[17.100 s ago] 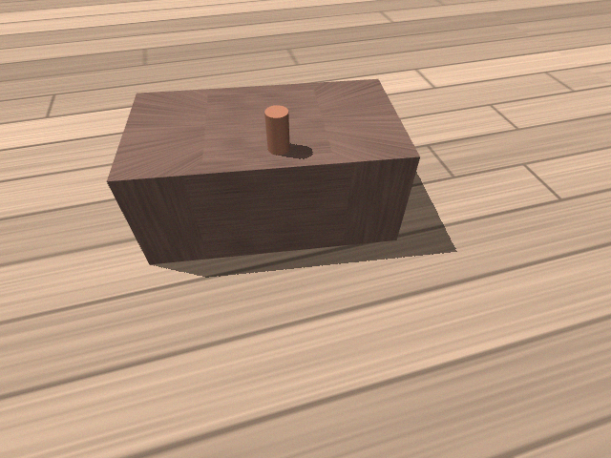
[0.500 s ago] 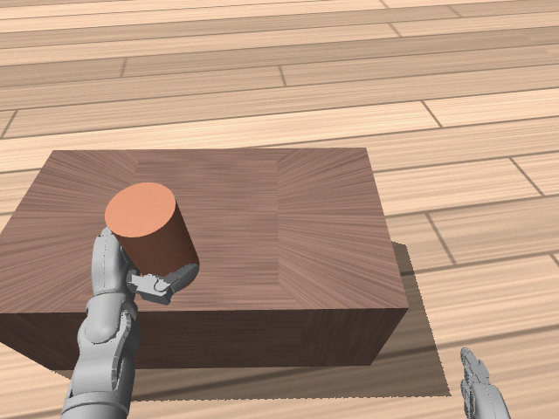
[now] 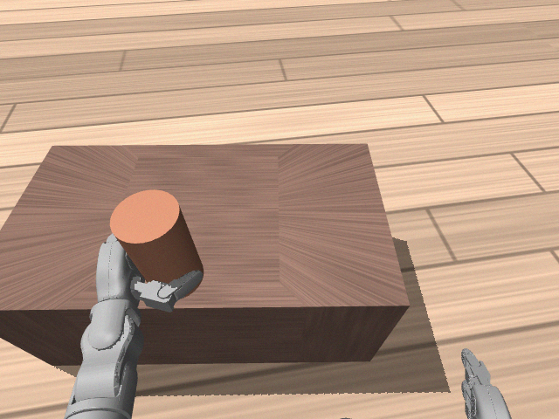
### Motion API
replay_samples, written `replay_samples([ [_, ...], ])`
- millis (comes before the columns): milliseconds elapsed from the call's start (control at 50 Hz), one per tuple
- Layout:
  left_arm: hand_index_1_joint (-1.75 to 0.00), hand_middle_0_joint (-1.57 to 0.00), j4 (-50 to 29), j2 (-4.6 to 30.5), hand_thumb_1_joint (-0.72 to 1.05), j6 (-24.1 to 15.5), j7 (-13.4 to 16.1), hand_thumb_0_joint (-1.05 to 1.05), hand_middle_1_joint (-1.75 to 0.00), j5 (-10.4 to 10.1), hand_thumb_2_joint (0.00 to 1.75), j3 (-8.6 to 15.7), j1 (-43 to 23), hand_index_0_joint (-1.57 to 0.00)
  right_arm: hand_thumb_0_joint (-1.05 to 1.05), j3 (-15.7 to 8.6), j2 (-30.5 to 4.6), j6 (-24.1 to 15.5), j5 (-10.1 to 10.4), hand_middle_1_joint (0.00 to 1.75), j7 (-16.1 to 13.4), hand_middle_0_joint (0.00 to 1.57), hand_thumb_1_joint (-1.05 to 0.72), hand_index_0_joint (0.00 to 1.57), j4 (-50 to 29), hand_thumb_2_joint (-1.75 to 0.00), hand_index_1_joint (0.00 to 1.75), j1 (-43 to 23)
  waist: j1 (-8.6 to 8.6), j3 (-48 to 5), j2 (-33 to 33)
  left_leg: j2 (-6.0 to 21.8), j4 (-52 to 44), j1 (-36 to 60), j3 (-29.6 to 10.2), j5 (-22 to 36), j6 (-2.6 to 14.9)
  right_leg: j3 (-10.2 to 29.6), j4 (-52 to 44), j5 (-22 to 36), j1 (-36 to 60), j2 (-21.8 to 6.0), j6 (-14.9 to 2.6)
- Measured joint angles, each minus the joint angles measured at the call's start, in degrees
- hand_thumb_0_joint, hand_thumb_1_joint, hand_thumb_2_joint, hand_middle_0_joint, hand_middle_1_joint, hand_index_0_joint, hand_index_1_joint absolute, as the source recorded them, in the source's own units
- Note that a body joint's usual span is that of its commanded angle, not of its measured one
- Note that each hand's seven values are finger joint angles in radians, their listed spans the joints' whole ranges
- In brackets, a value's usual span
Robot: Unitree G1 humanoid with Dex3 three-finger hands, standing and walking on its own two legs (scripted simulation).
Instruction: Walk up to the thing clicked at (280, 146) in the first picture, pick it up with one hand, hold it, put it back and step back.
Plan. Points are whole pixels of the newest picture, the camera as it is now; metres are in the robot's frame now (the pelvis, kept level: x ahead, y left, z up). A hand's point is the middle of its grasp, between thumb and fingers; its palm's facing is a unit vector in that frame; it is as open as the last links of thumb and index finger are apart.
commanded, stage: hold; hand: left
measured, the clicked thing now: (163, 249) +0.33 +0.17 +0.09
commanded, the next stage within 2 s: crouch in 0.80 s
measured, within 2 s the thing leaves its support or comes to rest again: neither
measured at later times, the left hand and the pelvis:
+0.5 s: hand (172, 256) +0.33 +0.16 +0.07, palm faces +0.14 -0.99 +0.02, open 10.5 cm; pelvis +0.00 +0.00 +0.00, yaw +0 degrees
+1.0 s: hand (169, 254) +0.33 +0.16 +0.07, palm faces +0.14 -0.99 +0.00, open 10.6 cm; pelvis +0.00 +0.00 +0.00, yaw +0 degrees
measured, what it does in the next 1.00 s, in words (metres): stands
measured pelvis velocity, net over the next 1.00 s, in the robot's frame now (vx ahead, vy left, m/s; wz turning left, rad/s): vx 0.00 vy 0.00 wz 0.00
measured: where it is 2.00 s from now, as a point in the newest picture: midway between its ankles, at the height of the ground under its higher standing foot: outside the picture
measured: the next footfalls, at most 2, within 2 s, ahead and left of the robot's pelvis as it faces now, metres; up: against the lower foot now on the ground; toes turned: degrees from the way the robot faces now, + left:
none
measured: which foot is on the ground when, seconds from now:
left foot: down 0.00-1.00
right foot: down 0.00-1.00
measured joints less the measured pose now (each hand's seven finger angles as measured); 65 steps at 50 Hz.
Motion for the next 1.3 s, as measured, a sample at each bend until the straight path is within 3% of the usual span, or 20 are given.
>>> replay_samples([
  [160,-0.95,-0.65,-1.95,0.14,-0.42,-1.71,1.2,-0.01,-0.95,1.13,1.05,-0.43,-0.09,-0.7,-0.01,0.0,0.1,0.07,-0.46,0.06,-0.51,0.05,0.5,0.06,-0.24,-0.07,0.05,-0.42,-0.17,0.21,-0.21,-0.05,0.58,-0.11,-0.27,-0.38,-0.08,-0.24,0.62,-0.49,-0.03,-0.08,-0.04],
  [320,-0.95,-0.65,2.03,1.34,-0.43,-0.82,0.12,-0.01,-0.95,0.21,1.05,0.85,-2.97,-0.7,-0.01,0.16,0.18,0.28,-0.07,0.06,-0.13,0.05,0.5,0.06,0.94,-0.06,0.05,-0.73,-0.36,-0.81,0.22,0.02,-0.1,0.38,-0.2,-0.15,-0.11,-0.21,-0.06,-0.24,0.44,-0.01,-0.07],
  [520,-0.96,-0.65,0.24,-0.67,-0.43,-1.37,0.75,-0.01,-0.95,0.55,1.05,-0.55,-0.93,-0.7,-0.01,0.01,0.0,0.29,-0.33,0.06,-0.07,0.05,0.5,0.06,0.49,-0.06,0.05,-0.46,-0.21,0.37,0.06,-0.06,-0.17,0.34,0.05,0.0,-0.04,0.06,0.08,-0.13,0.21,-0.06,-0.02],
  [720,-0.96,-0.65,2.99,1.35,-0.43,-2.02,0.41,-0.01,-0.96,0.52,1.05,1.19,-3.17,-0.7,-0.01,-0.02,0.07,0.51,-0.13,0.06,-0.22,0.05,0.51,0.06,0.78,-0.06,0.05,-0.99,-0.37,-0.47,-0.38,0.0,-0.29,0.73,-0.42,0.14,-0.19,-0.42,-0.13,-0.1,0.84,-0.04,-0.17],
  [840,-0.96,-0.64,3.25,0.85,-0.43,-1.52,-0.74,-0.01,-0.96,-0.08,1.06,0.4,-2.31,-0.7,-0.01,0.24,0.03,-0.33,-0.14,0.06,0.18,0.05,0.51,0.06,0.72,-0.06,0.05,-0.68,-0.4,0.29,-0.07,0.0,-0.32,0.06,-0.23,0.42,-0.09,-0.23,-0.44,0.4,0.21,-0.01,-0.1],
  [1000,-0.96,-0.65,0.51,0.06,-0.43,-2.97,0.76,-0.01,-0.96,0.84,1.06,-0.7,-1.24,-0.7,-0.01,0.08,-0.06,-0.25,-0.42,0.06,-0.2,0.05,0.5,0.06,0.33,-0.06,0.05,-0.2,-0.33,0.43,0.12,-0.06,-0.16,0.35,-0.04,0.18,-0.06,-0.02,-0.06,0.1,0.33,-0.05,-0.04],
  [1180,-0.97,-0.65,10.81,1.06,-0.45,-4.7,-0.11,-0.01,-0.97,1.15,1.08,1.88,-6.52,-0.7,-0.01,2.04,1.25,-0.96,-0.63,0.06,0.52,0.05,0.51,0.06,-1.62,-0.06,0.05,-0.97,-1.44,-0.17,-1.39,-0.03,1.21,-2.25,-0.49,0.06,-0.31,-0.42,1.34,-0.16,-2.16,-0.06,-0.34],
  [1300,-0.97,-0.65,19.66,3.15,-0.45,-9.8,-0.79,-0.01,-0.96,1.65,1.08,4.15,-12.51,-0.71,-0.01,2.04,0.4,-2.17,-1.57,0.06,1.39,0.06,0.52,0.06,-3.94,-0.06,0.05,-1.47,-3.15,1.35,-1.77,-0.19,5.69,-8.7,-0.67,-0.79,-0.3,-0.4,5.11,-0.59,-8.3,-0.19,-0.32],
])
